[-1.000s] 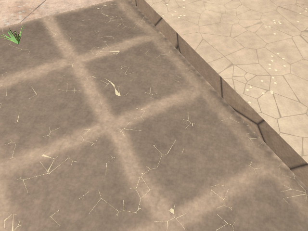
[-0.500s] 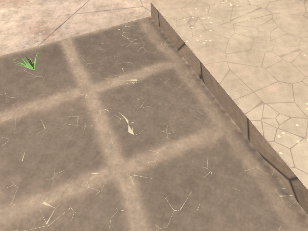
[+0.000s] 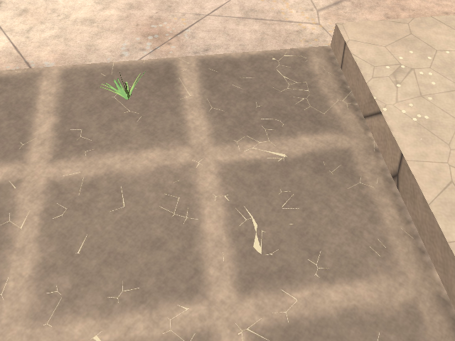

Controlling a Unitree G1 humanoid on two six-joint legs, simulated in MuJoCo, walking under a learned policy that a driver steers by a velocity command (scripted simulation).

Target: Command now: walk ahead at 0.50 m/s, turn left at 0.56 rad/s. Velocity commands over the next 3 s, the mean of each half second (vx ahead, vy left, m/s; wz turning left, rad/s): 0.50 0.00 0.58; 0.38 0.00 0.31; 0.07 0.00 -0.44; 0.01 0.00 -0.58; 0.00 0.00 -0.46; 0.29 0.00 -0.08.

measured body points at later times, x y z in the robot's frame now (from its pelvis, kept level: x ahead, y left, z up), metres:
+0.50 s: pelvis +0.28 -0.05 +0.00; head +0.30 -0.05 +0.45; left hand +0.31 +0.25 -0.10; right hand +0.47 -0.28 -0.10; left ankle +0.21 +0.08 -0.65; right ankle +0.33 -0.14 -0.74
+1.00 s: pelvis +0.48 +0.09 +0.00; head +0.51 +0.13 +0.45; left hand +0.42 +0.39 -0.13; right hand +0.75 -0.05 -0.09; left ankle +0.50 +0.20 -0.74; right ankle +0.51 -0.08 -0.65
